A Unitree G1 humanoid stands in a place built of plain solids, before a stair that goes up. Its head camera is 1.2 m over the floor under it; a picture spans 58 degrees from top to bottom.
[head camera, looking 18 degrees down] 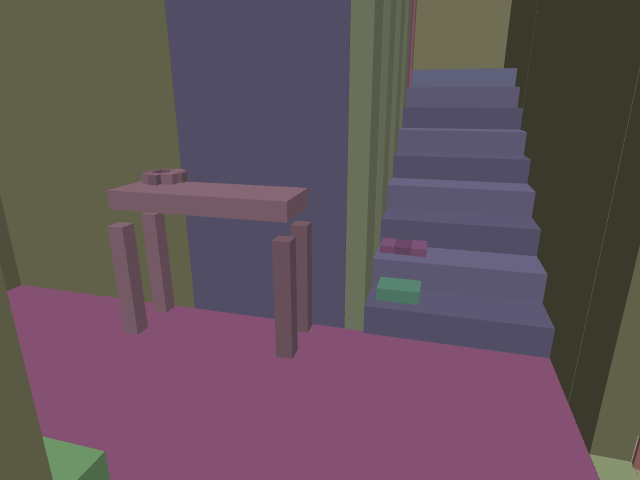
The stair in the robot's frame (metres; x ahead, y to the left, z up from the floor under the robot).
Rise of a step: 0.16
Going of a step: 0.29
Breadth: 0.92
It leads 15 degrees to the right of straight ahead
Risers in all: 9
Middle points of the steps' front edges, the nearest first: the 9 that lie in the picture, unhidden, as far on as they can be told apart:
1.95 -0.68 0.16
2.23 -0.75 0.33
2.50 -0.83 0.49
2.78 -0.90 0.65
3.06 -0.98 0.81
3.34 -1.05 0.97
3.62 -1.13 1.14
3.90 -1.21 1.30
4.18 -1.28 1.46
